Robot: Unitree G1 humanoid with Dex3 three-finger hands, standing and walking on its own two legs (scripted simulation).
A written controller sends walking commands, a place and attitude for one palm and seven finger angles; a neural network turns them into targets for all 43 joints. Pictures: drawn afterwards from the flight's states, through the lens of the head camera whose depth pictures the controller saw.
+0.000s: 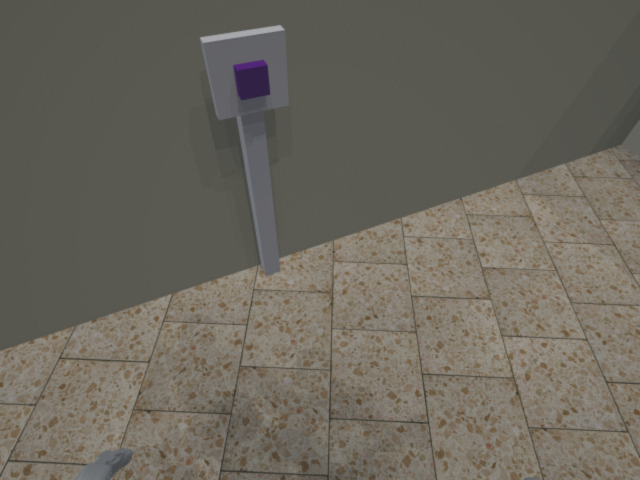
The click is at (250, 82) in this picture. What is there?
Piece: button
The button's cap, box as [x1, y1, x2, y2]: [233, 60, 269, 99]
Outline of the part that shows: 263,60 233,65 237,90 241,99 269,94 267,65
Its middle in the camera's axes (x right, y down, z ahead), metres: -0.16 -0.36 +0.88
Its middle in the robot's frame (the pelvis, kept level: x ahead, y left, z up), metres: +0.91 +0.20 +0.04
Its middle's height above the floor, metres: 0.81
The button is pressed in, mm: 0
